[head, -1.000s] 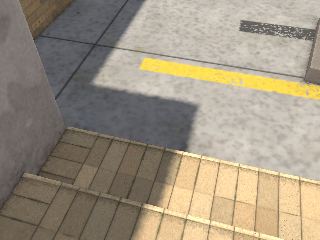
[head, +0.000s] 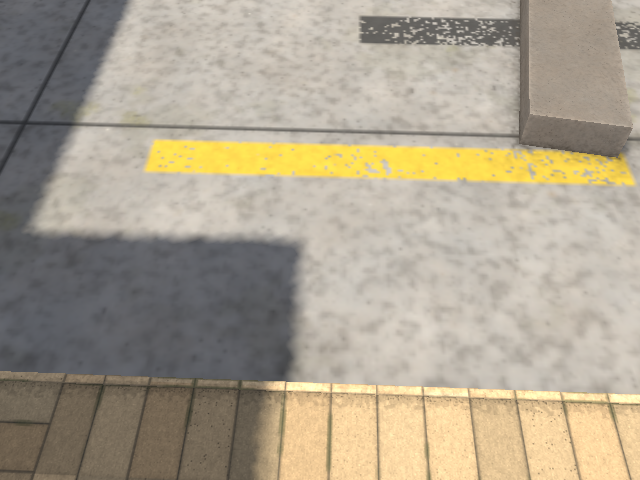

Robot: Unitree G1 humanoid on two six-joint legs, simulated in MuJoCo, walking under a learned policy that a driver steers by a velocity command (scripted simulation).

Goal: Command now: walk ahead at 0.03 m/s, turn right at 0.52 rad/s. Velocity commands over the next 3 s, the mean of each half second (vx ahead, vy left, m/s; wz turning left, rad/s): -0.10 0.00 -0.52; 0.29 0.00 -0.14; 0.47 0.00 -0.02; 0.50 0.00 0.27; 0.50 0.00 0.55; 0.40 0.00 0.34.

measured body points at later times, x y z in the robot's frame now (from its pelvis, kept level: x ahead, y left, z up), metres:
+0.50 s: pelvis -0.04 +0.05 +0.00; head +0.00 +0.07 +0.45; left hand +0.17 +0.28 -0.12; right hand +0.03 -0.24 -0.09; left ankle +0.06 +0.12 -0.74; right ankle -0.13 -0.07 -0.52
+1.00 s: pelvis -0.04 -0.02 +0.05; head -0.04 -0.03 +0.50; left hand +0.01 +0.21 -0.08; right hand +0.06 -0.31 -0.04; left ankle +0.15 +0.04 -0.63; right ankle -0.25 +0.01 -0.63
